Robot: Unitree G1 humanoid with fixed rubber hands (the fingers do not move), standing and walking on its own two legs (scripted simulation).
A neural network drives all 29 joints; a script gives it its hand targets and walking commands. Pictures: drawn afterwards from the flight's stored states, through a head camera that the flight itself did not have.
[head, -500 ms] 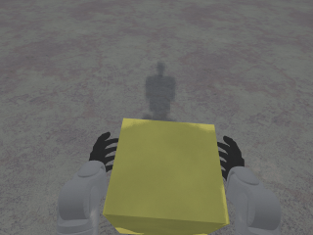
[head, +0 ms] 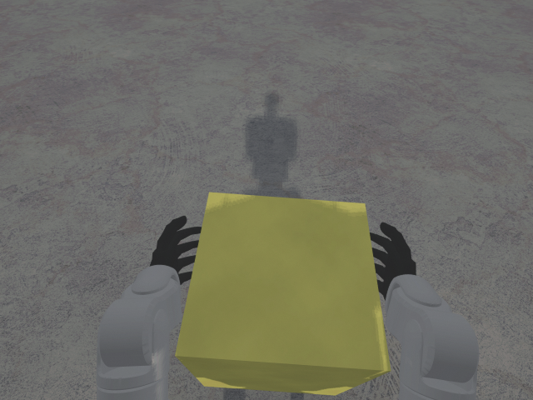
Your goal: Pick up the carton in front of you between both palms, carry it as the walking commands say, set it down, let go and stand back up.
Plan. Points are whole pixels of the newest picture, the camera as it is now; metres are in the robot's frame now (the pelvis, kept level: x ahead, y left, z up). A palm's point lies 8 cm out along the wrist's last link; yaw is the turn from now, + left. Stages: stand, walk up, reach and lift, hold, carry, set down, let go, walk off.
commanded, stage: carry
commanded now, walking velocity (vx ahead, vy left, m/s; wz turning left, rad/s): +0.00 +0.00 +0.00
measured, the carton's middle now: (277, 302) +0.24 +0.00 +0.03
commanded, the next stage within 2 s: hold in 1.72 s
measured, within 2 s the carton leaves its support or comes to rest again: neither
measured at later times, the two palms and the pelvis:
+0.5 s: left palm (174, 231) +0.32 +0.16 +0.09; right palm (370, 232) +0.34 -0.14 +0.09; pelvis +0.08 +0.01 +0.00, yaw +2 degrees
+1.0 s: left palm (172, 255) +0.32 +0.18 +0.03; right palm (354, 256) +0.33 -0.12 +0.03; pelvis +0.04 +0.02 +0.00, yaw +2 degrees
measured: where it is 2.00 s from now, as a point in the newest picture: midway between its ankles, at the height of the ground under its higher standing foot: outside the picture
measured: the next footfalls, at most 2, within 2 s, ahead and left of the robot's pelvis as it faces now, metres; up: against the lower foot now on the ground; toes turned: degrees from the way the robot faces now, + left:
left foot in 0.12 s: +0.01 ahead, +0.12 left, +0.00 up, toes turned +7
